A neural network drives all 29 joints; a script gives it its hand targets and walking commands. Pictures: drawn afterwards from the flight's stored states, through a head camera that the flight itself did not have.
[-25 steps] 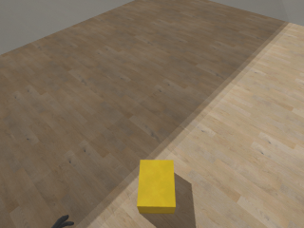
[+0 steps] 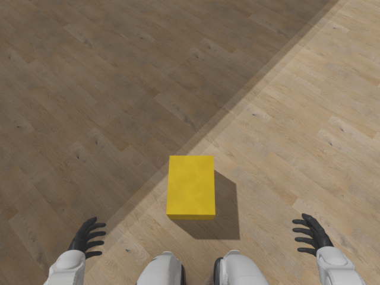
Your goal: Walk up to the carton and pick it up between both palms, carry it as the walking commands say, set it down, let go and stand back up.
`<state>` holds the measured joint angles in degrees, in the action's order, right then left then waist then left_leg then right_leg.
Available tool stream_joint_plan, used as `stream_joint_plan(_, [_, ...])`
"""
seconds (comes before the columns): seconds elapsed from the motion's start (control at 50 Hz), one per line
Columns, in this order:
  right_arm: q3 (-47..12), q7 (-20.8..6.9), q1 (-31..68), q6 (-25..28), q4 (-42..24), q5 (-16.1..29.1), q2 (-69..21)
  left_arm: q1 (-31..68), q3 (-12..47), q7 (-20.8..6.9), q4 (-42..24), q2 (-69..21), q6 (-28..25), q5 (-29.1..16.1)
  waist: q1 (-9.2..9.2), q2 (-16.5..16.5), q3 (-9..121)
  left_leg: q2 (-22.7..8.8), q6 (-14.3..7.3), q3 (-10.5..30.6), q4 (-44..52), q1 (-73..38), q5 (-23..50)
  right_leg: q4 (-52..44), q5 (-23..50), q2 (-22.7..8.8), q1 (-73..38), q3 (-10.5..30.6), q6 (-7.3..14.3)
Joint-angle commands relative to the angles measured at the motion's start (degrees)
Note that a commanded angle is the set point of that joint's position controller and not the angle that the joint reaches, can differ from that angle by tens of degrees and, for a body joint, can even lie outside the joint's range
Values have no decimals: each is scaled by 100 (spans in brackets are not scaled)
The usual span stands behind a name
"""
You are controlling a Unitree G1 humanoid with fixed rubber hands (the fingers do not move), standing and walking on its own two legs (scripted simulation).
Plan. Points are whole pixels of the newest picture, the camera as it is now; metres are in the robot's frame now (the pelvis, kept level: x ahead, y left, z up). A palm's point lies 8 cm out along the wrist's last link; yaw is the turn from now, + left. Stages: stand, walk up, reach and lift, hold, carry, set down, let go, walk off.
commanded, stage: reach and lift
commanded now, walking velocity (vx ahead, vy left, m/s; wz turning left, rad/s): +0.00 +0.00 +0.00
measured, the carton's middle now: (191, 188) +0.46 +0.05 -0.66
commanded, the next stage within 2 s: none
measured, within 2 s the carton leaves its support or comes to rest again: neither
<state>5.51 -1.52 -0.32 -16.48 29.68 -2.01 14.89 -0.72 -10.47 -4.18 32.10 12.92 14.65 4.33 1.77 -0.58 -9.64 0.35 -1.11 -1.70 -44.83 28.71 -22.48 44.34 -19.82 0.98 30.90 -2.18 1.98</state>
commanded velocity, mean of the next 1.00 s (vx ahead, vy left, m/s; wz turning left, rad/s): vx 0.00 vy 0.00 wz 0.00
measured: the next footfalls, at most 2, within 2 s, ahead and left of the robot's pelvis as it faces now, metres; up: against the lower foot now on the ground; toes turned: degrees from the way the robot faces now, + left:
none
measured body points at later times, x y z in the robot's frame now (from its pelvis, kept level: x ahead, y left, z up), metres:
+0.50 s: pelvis -0.06 +0.02 -0.06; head +0.15 +0.02 +0.34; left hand +0.29 +0.27 -0.17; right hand +0.30 -0.21 -0.17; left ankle +0.00 +0.11 -0.71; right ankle +0.02 -0.10 -0.71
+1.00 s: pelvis -0.06 +0.01 -0.08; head +0.25 +0.02 +0.24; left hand +0.43 +0.23 -0.20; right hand +0.45 -0.15 -0.21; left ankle +0.00 +0.11 -0.71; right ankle +0.02 -0.10 -0.71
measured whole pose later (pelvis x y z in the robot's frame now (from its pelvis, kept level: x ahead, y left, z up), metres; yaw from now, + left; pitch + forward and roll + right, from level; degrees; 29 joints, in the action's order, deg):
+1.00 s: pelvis -0.06 +0.01 -0.08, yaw +0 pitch +38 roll +0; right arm 12.7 4.3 60.4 -9.8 47.8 3.4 13.8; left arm 60.9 -15.2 1.8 49.7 14.9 8.6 -3.3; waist 2.2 0.6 -5.0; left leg 2.0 -2.1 -1.4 -63.8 81.2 -20.6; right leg 62.3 -17.6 1.6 82.7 1.1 0.1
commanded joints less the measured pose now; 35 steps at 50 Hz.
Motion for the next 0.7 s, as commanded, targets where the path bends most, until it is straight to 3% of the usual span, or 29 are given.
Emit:
stream_joint_plan(0.0, [162, 238, 678, 286, -984, 199, 519, 732, -494, 43, -920, 1439, -317, -52, 98, 165, 3544, 230, 121, 339, -228, 972, 2516, 347, 3758, -131, -2177, 827, -254])
stream_joint_plan(0.02, [186, 243, 407, 210, -596, 193, 546, 629, -510, 50, -887, 1483, -332, -35, -17, -82, 3727, 235, 162, 322, -279, 965, 2487, 475, 3731, -128, -2062, 821, -221])
stream_joint_plan(0.04, [175, 257, 462, 277, -584, 217, 524, 740, -360, 96, -864, 1362, -373, -154, -182, 157, 3579, 197, 166, 439, -330, 1009, 2632, 514, 3764, -88, -1685, 803, -209])
stream_joint_plan(0.06, [332, 289, 946, 208, -645, 206, 510, 1236, -246, 54, -913, 1354, -239, -162, -186, -83, 3595, 143, 137, 442, -263, 1055, 1555, 436, 2377, -121, -1281, 705, -192])
stream_joint_plan(0.1, [265, 265, 1307, 172, -724, 314, 467, 1446, -140, 3, -861, 1161, -185, -280, -120, 14, 3557, 116, 82, 396, -372, 883, 1468, 325, 1770, -107, -722, 674, -217])
stream_joint_plan(0.14, [262, 293, 1003, 182, -714, 237, 428, 1316, -234, 79, -728, 1246, -193, -230, -267, 133, 3724, 188, 91, 409, -566, 1155, 2287, 634, 2918, -43, -699, 608, -261])
stream_joint_plan(0.16, [216, 350, 1182, 156, -699, 206, 460, 1274, -237, 58, -658, 1317, -224, -260, -13, -118, 4103, 244, 184, 338, -639, 1440, 2480, 775, 3239, -89, -1127, 728, -234])
stream_joint_plan(0.18, [324, 399, 1220, 200, -709, 256, 531, 1466, -224, 73, -644, 1458, -270, -363, -266, 60, 4166, 236, 164, 335, -670, 1615, 2358, 808, 3520, -102, -1279, 785, -272])
stream_joint_plan(0.22, [192, 372, 1586, 210, -634, 310, 572, 1812, -400, 153, -861, 1404, -291, -312, 30, -272, 4372, 246, 196, 474, -789, 1455, 2668, 971, 3009, -73, -491, 803, -206])
stream_joint_plan(0.24, [412, 374, 1672, 268, -544, 211, 773, 1779, -222, 204, -682, 1342, -295, -371, -258, -176, 4290, 218, 228, 499, -759, 1254, 2525, 913, 2801, -10, -390, 684, -209])
stream_joint_plan(0.26, [364, 325, 2148, 280, -628, 417, 649, 2488, -89, 224, -1093, 1154, -293, -534, -186, -374, 4561, 120, 210, 590, -837, 1036, 2663, 1012, 2364, 39, 186, 584, -218])
stream_joint_plan(0.28, [325, 304, 2304, 208, -616, 402, 734, 2395, -171, 240, -924, 1127, -209, -490, -83, -201, 4578, 122, 207, 543, -835, 1162, 2492, 1007, 2250, 51, 139, 591, -217])
stream_joint_plan(0.3, [499, 282, 2648, 257, -749, 415, 866, 2660, -230, 266, -875, 1147, -234, -429, -166, -311, 4662, 112, 235, 474, -899, 1146, 2185, 1028, 2080, 76, 427, 544, -205])
stream_joint_plan(0.32, [311, 275, 2838, 252, -632, 530, 653, 2689, -250, 298, -644, 1068, -194, -465, 74, -194, 4587, 139, 189, 401, -861, 1266, 2121, 1013, 1922, 75, 415, 502, -236])
stream_joint_plan(0.38, [561, 242, 3782, 115, -444, 394, 1016, 3776, -115, 349, -779, 1137, -13, -653, -308, 8, 4564, 84, 238, 421, -837, 1577, 1246, 1063, 1107, 102, 827, 389, -240])
stream_joint_plan(0.4, [458, 236, 3810, 50, -372, 467, 862, 3787, -251, 339, -835, 1124, 39, -681, -137, 93, 4763, 95, 197, 395, -786, 1368, 1290, 974, 943, 72, 745, 383, -256])
stream_joint_plan(0.42, [438, 229, 4246, 22, -487, 631, 846, 4215, -297, 361, -803, 1297, 72, -613, -6, -108, 5080, 77, 163, 368, -882, 1272, 1057, 1066, 636, 66, 1008, 383, -245])
stream_joint_plan(0.44, [484, 206, 4781, -1, -526, 537, 953, 4510, -201, 389, -781, 1102, 141, -756, 73, 106, 5143, 27, 200, 456, -780, 1238, 903, 1130, 365, 134, 1101, 241, -232])
stream_joint_plan(0.46, [480, 193, 4795, -19, -170, 586, 992, 4653, -195, 452, -692, 1107, 193, -742, -43, -123, 5198, 45, 248, 454, -744, 1036, 836, 1103, 286, 112, 1383, 210, -199])
stream_joint_plan(0.48, [556, 192, 5185, -4, -420, 554, 1032, 4857, -383, 469, -594, 1287, 198, -692, 80, 93, 5515, 47, 227, 376, -849, 1130, 839, 1086, 255, 136, 1230, 215, -217])
stream_joint_plan(0.5, [405, 180, 5350, -57, -189, 624, 960, 4998, -290, 499, -558, 1193, 231, -806, 220, 20, 5506, 45, 241, 368, -834, 1292, 757, 1121, 199, 98, 1244, 235, -188])
stream_joint_plan(0.52, [615, 192, 5833, 30, -335, 608, 1214, 5413, -307, 520, -573, 1206, 207, -808, 127, -85, 5913, 59, 245, 383, -830, 1160, 754, 1114, 231, 121, 1238, 229, -184])
stream_joint_plan(0.54, [712, 197, 5976, -40, 17, 369, 1216, 5463, -456, 578, -325, 1245, 269, -620, 80, 149, 5570, 75, 239, 343, -902, 1455, 538, 1185, 37, 117, 1404, 196, -254])
stream_joint_plan(0.56, [751, 207, 6045, -35, -46, 414, 1278, 5497, -543, 624, -287, 1285, 270, -636, 160, 63, 5798, 92, 270, 427, -876, 1211, 636, 1197, 70, 165, 1532, 136, -229])
stream_joint_plan(0.58, [814, 196, 6461, -2, -19, 401, 1393, 6170, -347, 688, -426, 1263, 250, -809, -49, 76, 6189, 38, 227, 618, -829, 1022, 287, 1303, -151, 193, 1669, 90, -198])
stream_joint_plan(0.6, [678, 226, 6565, -51, 491, 500, 1148, 6444, -303, 701, -199, 1191, 254, -907, -4, 17, 5920, 70, 216, 499, -831, 1305, 109, 1231, -223, 139, 1642, 133, -179])
stream_joint_plan(0.62, [605, 224, 6997, -19, 375, 616, 1065, 6696, -297, 692, 42, 1242, 217, -918, 178, 91, 5880, 84, 152, 464, -911, 1562, 164, 1323, -184, 150, 1726, 146, -185])
stream_joint_plan(0.66, [699, 266, 7307, 99, 463, 580, 1214, 7229, -380, 738, 70, 1241, 86, -917, -45, 251, 6402, 118, 154, 403, -1007, 1502, 206, 1298, -158, 184, 1770, 134, -193])
stream_joint_plan(0.68, [601, 291, 7038, 148, 756, 620, 1056, 6828, -411, 745, 363, 1240, -3, -840, 156, 229, 6370, 171, 125, 341, -991, 1693, 470, 1341, 155, 183, 1487, 184, -212])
